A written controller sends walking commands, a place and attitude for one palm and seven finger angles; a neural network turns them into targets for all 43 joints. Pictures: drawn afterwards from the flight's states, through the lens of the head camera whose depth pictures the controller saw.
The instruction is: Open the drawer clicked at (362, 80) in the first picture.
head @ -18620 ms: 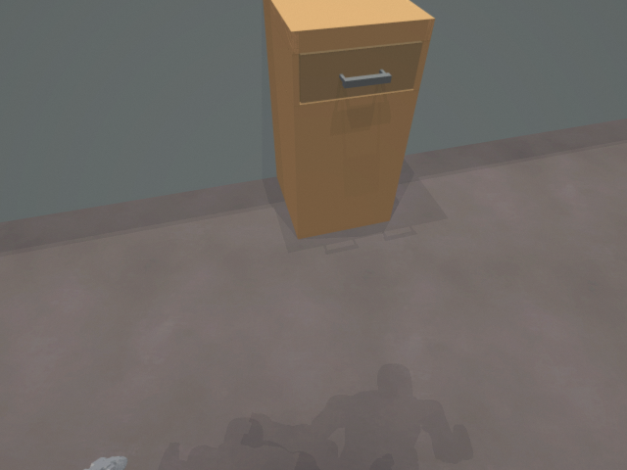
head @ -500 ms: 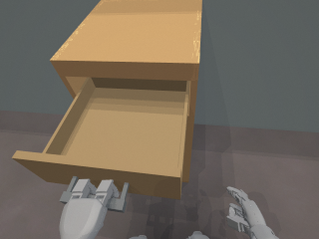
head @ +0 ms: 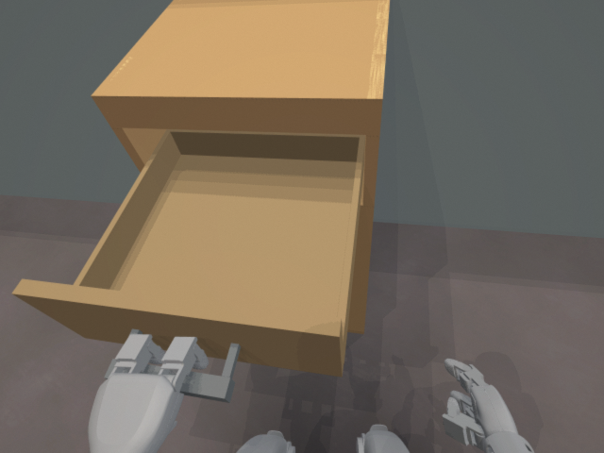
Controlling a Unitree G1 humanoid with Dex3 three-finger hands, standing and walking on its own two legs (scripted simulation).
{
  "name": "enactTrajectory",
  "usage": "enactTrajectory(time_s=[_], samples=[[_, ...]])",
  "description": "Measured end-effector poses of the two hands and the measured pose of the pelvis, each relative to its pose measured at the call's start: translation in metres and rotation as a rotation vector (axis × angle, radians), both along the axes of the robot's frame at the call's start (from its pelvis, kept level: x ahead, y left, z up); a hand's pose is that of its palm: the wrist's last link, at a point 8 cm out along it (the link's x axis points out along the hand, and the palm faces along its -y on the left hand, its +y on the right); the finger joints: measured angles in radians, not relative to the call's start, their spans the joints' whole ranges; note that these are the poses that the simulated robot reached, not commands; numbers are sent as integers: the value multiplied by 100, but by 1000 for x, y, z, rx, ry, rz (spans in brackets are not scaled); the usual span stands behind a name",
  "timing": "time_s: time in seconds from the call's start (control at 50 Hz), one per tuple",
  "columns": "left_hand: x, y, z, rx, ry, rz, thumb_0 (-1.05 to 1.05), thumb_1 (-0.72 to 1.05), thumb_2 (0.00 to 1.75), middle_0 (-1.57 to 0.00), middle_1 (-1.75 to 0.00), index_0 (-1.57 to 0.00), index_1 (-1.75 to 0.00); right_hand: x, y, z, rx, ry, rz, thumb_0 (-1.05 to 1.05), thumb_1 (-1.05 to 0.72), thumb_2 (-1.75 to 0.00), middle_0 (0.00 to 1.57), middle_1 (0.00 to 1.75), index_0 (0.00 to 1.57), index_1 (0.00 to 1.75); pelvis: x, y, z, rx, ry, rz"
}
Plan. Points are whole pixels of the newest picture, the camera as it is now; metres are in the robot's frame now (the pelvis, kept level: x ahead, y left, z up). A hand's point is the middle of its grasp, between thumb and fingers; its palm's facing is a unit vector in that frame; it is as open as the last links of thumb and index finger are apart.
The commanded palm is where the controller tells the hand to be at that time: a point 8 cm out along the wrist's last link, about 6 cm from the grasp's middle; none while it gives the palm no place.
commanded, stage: open the thumb to release the handle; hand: left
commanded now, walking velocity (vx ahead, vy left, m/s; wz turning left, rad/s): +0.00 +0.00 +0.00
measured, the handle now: (176, 362) +0.22 +0.18 +0.04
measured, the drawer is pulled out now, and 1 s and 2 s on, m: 0.30 0.30 0.30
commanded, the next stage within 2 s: lift the hand off the handle in 0.38 s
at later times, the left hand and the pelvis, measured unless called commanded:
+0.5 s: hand (158, 413) +0.17 +0.19 +0.02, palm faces +0.03 -0.14 -0.99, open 13.3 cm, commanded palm +0.14 +0.19 +0.06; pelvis -0.01 +0.01 +0.01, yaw +0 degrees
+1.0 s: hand (158, 401) +0.18 +0.19 +0.03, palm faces +0.00 -0.14 -0.99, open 13.3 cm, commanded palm +0.16 +0.18 +0.10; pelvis -0.01 +0.01 +0.03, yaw +1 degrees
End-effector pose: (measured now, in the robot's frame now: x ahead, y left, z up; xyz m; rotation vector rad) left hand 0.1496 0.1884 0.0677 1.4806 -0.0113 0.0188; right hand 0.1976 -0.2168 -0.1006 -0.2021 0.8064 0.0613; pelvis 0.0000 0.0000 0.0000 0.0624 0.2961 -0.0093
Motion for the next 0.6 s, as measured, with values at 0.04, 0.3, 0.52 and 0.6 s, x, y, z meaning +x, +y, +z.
enactTrajectory(time_s=[0.04, 0.3, 0.52, 0.6], samples=[[3, 7, 0, 1, -3, 51, 1, 65, 77, -34, -134, -40, -133, -1, 0, -2, -1, 11, -8, 1, -90, -90, 20, 30, 20, 30, -1, 0, 1, -2, -5, 5], [-4, 2, 3, -41, 18, 27, 0, 0, 51, -32, -126, -36, -126, 2, 6, 21, -9, -24, 8, 1, -90, -90, 20, 30, 20, 30, -3, 1, 13, -10, -34, 8], [-4, 8, 2, -49, -5, 45, 0, -43, 33, -30, -121, -33, -121, 6, 13, 23, -5, -46, 4, 1, -90, -90, 20, 30, 20, 30, -6, 7, 10, -19, -41, 8], [-2, 7, 1, -51, -13, 51, 0, -47, 31, -29, -121, -32, -121, 2, 17, 21, -3, -38, 7, 1, -90, -90, 20, 30, 20, 30, -8, 10, 10, -22, -45, 12]])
